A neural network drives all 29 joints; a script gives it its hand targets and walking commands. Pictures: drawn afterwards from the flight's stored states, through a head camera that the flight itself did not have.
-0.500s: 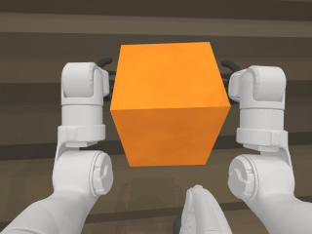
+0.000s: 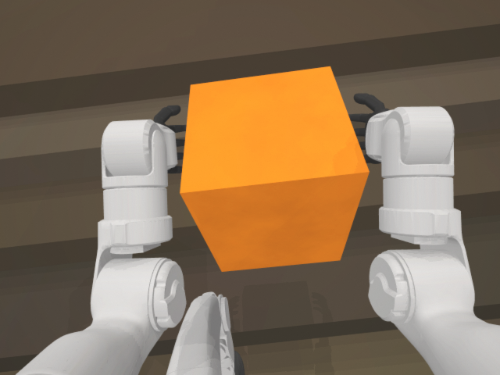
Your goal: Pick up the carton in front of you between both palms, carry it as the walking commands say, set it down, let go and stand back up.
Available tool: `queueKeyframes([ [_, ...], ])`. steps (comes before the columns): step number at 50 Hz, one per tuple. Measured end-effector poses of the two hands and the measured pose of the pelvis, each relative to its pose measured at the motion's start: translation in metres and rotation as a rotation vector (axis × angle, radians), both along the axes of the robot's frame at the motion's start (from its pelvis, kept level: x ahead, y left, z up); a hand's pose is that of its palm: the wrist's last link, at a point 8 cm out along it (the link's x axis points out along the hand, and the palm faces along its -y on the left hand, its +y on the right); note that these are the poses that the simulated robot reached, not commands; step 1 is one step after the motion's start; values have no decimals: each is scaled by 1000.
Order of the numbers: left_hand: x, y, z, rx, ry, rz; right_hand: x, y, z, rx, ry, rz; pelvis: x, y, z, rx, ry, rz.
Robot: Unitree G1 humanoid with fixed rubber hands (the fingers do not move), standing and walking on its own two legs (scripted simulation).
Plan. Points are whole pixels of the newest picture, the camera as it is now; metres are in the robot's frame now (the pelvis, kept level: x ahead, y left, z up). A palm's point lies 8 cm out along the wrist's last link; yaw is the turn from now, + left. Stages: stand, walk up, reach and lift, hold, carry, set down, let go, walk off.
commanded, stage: carry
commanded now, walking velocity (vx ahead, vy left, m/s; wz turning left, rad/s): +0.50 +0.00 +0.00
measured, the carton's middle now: (270, 178) +0.39 -0.01 +0.12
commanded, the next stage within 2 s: none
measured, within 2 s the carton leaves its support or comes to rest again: neither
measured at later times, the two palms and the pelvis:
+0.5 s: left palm out of the picture +0.66 +0.18 +0.34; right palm out of the picture +0.65 -0.11 +0.36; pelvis +0.27 +0.02 +0.14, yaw +0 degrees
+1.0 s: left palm out of the picture +0.93 +0.15 +0.48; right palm out of the picture +0.94 -0.14 +0.47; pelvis +0.56 +0.01 +0.27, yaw +0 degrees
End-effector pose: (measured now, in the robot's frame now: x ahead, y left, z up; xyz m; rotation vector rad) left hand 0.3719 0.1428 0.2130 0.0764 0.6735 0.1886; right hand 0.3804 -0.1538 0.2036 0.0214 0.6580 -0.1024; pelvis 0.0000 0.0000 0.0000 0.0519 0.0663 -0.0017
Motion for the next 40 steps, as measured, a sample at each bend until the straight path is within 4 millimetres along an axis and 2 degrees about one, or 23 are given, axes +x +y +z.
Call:
queueKeyframes([
  [3,53,3,3,-22,42,-48,36,3,8,-28,38,-44,44,19,9,9,15,2],
  [5,86,3,1,-43,79,-90,53,3,10,-56,74,-86,68,32,20,8,2,5],
  [9,125,7,1,-90,152,-110,77,10,16,-99,145,-118,98,41,56,1,-19,-1],
  [12,147,16,22,-103,138,-94,105,18,40,-85,129,-120,122,45,83,-14,-23,-12],
  [16,185,32,66,-106,55,-69,152,33,85,-64,44,-109,160,47,109,-43,-17,-17],
  [20,227,40,103,-116,-8,-54,199,41,126,-84,-18,-88,206,39,122,-51,-10,-6],
  [25,285,38,129,-117,-3,-43,265,39,157,-110,-12,-63,273,24,137,-93,-14,7],
  [30,351,36,135,-81,61,3,349,37,161,-88,49,-14,347,3,150,-116,14,14],
  [33,377,37,131,-37,117,61,400,40,154,-57,100,44,385,-11,165,-120,-13,7],
  [37,403,30,135,-35,181,73,439,37,153,-10,156,54,417,-15,201,-116,-34,11],
  [40,432,23,158,-36,164,75,463,30,173,-1,135,37,443,-16,227,-100,-37,18],
])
